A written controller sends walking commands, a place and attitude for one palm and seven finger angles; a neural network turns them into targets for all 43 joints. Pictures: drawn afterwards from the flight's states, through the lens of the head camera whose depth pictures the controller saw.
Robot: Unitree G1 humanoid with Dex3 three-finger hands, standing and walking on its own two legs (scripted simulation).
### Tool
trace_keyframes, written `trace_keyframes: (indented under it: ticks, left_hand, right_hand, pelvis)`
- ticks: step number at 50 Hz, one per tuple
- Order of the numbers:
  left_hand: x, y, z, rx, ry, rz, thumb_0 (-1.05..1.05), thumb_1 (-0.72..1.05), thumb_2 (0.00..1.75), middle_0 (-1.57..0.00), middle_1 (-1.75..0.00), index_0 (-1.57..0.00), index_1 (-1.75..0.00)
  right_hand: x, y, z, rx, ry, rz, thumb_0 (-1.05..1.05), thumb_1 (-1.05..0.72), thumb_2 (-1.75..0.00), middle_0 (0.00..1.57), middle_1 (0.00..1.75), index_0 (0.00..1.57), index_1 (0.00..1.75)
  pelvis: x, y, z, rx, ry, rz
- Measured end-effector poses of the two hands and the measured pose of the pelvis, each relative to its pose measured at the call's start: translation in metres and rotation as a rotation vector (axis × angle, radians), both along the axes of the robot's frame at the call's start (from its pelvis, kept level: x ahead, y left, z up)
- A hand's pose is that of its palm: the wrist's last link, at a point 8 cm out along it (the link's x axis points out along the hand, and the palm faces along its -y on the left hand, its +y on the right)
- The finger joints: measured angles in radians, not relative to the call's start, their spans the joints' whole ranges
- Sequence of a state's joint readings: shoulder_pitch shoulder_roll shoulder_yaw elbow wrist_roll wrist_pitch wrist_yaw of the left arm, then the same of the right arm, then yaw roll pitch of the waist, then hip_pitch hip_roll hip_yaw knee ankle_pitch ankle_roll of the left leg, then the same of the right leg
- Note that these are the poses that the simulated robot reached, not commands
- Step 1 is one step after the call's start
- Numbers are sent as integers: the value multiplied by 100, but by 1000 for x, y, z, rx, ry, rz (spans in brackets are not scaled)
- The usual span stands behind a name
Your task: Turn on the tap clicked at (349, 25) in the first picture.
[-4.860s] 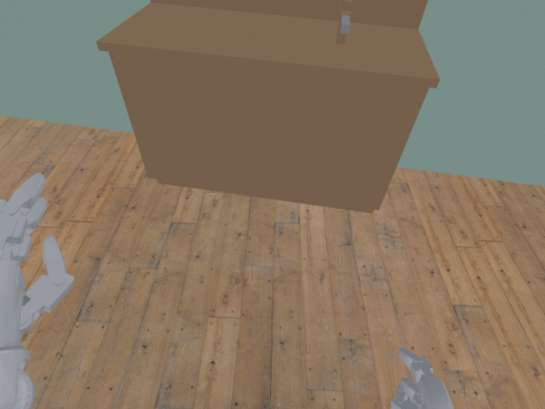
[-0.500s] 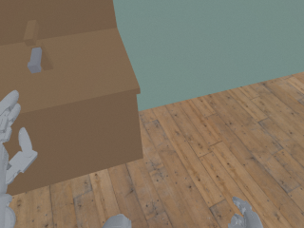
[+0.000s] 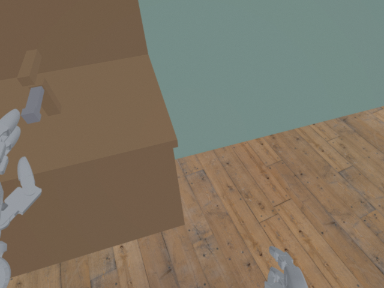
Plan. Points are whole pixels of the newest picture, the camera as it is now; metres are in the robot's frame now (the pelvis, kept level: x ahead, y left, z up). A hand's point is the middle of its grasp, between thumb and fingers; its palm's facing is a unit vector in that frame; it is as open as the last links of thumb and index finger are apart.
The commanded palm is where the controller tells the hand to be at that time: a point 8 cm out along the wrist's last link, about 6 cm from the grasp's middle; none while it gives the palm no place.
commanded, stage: come to a stop and stand still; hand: left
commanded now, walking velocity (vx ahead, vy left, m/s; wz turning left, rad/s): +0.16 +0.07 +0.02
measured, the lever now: (31, 115) +0.45 +0.42 +0.11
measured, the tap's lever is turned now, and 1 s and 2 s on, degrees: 0 0 0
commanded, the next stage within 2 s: look again from close up in 1.90 s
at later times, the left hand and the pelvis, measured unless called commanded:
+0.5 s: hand (42, 172) +0.24 +0.25 +0.19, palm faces +0.39 -0.83 -0.40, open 7.4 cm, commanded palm +0.19 +0.28 +0.19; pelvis +0.02 +0.01 +0.01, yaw -1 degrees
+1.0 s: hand (29, 194) +0.22 +0.26 +0.17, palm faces +0.32 -0.88 -0.35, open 7.4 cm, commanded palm +0.16 +0.29 +0.19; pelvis -0.02 +0.02 +0.02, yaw -4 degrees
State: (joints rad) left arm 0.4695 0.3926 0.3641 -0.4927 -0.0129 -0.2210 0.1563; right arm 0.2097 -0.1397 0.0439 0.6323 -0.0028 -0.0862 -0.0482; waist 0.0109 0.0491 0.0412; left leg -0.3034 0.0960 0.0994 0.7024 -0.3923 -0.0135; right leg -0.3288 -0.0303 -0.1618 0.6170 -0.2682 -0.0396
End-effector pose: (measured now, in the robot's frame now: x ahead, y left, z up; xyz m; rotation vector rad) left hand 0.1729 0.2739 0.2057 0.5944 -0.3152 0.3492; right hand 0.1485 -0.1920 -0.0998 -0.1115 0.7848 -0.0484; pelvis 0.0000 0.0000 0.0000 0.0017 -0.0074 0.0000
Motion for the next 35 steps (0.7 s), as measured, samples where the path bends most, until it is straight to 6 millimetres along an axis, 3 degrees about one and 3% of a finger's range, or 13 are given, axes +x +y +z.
trace_keyframes:
  ticks: [4,12,16,20,27,30,32,35]
  left_hand:
    - [14,-1,-7,-67,19,38,2,89,89,-22,-30,-21,-30]
    - [31,-3,-6,-70,42,-20,2,89,89,-22,-30,-21,-30]
    - [36,10,-6,-62,-6,-50,2,88,89,-22,-30,-21,-30]
    - [39,23,-7,-73,-20,-30,2,89,89,-22,-30,-21,-30]
    - [26,2,-5,-97,-3,-37,2,89,89,-21,-30,-21,-30]
    - [20,-5,-1,-45,18,-44,2,89,89,-22,-30,-21,-30]
    - [24,11,12,25,-31,-28,2,88,89,-22,-30,-22,-30]
    - [27,29,10,-37,-45,33,2,88,89,-22,-30,-22,-30]
  right_hand:
    - [8,-24,-2,-43,61,5,1,-90,-90,21,30,20,30]
    - [32,-57,30,-175,9,-54,2,-91,-90,20,30,20,30]
    - [43,-53,39,-213,-36,-87,1,-91,-90,20,30,20,30]
    - [48,-32,45,-182,-66,-60,1,-91,-90,20,30,19,30]
    - [41,-4,39,-56,-98,20,1,-91,-90,20,30,20,30]
    - [30,-6,32,-43,-82,35,1,-90,-90,21,30,20,30]
    - [19,-11,27,-55,-56,52,1,-90,-90,21,30,20,30]
    - [4,-24,26,-53,-49,33,1,-90,-90,21,30,20,30]
  pelvis:
    - [10,-3,6,20,-2,6]
    - [26,4,13,28,0,3]
    - [32,15,6,4,-14,-8]
    - [31,16,9,10,-6,-15]
    - [18,3,10,-9,-10,-19]
    - [10,-5,10,-21,-15,-17]
    - [2,-9,11,-12,-14,-26]
    - [-7,-8,11,-11,-22,-41]
